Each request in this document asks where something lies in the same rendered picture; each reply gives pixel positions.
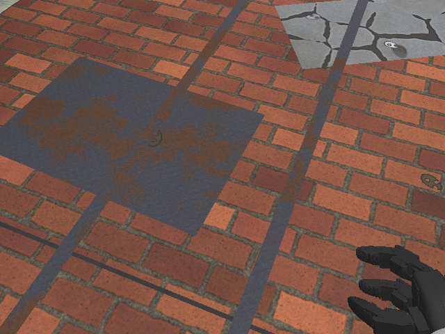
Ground robot right hand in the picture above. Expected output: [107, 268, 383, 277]
[348, 245, 445, 334]

